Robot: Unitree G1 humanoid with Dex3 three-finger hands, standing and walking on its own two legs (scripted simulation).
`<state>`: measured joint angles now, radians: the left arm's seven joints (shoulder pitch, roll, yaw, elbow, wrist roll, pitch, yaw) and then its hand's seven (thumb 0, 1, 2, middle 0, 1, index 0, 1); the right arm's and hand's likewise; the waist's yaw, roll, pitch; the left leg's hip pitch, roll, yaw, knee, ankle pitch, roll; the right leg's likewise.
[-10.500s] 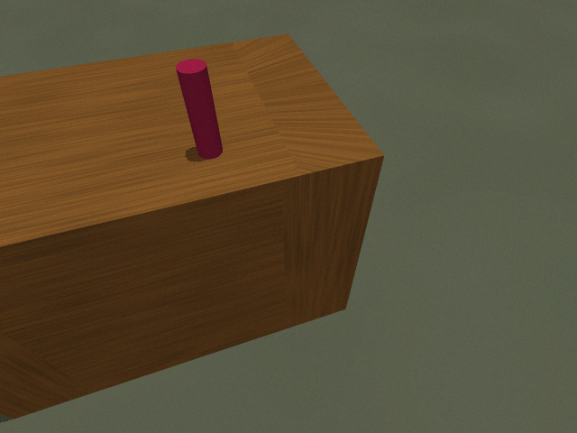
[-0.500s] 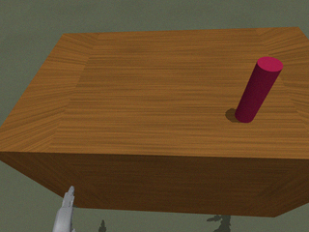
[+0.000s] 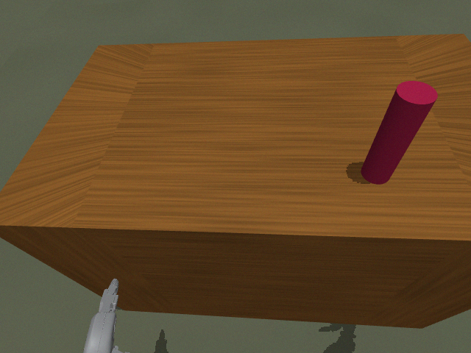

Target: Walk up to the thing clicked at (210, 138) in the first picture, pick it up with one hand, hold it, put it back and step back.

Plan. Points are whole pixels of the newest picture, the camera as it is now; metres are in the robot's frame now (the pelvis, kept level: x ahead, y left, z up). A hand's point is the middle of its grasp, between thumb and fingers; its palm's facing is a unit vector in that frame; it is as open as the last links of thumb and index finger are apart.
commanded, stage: go down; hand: right
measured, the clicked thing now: (392, 139) +0.47 -0.22 +0.09
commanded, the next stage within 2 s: approach in 0.36 s
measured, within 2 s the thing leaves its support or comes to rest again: neither
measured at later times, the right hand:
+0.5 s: hand out of the picture +0.36 -0.41 +0.17, palm faces +0.26 +0.97 +0.02, open 17.5 cm
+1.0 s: hand (441, 173) +0.42 -0.30 +0.05, palm faces +0.13 +0.99 +0.07, open 17.4 cm
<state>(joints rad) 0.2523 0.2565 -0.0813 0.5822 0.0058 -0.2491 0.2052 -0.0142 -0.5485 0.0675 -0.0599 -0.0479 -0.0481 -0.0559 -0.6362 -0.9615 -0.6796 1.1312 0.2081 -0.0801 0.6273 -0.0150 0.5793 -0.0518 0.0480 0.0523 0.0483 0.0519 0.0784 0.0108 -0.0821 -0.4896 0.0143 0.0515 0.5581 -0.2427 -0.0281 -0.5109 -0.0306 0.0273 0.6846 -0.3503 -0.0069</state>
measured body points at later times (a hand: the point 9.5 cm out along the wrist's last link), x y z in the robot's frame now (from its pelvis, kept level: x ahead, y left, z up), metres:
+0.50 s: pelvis +0.00 +0.00 +0.00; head +0.05 -0.02 +0.45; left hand +0.15 +0.26 -0.06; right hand +0.34 -0.46 +0.17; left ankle +0.01 +0.15 -0.72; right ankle -0.01 -0.11 -0.72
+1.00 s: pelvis -0.01 +0.00 -0.02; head +0.07 -0.04 +0.42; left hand +0.14 +0.27 -0.07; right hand +0.41 -0.36 +0.05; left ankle +0.01 +0.15 -0.72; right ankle -0.01 -0.11 -0.72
